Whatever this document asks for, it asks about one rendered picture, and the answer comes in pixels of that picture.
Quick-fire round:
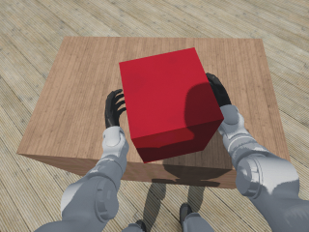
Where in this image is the carton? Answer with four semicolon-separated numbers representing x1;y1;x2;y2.
119;47;224;163

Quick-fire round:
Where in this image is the left robot forearm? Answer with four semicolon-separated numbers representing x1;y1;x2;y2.
60;126;129;216

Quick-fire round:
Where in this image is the pedestal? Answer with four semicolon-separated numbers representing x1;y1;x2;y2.
16;36;292;189

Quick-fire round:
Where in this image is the right robot thigh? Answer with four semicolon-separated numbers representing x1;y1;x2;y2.
183;217;214;232

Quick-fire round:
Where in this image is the left robot hand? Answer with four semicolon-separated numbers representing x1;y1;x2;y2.
104;89;126;129

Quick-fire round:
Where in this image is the right robot forearm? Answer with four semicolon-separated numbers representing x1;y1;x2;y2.
218;104;300;193

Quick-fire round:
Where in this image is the right robot upper arm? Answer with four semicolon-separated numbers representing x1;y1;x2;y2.
235;156;309;232

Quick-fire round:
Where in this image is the right robot hand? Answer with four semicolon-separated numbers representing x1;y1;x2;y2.
206;72;232;107

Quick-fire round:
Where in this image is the right robot shin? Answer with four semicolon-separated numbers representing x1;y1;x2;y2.
185;213;201;219

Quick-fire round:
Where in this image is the left robot upper arm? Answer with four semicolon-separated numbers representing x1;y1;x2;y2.
34;177;120;232

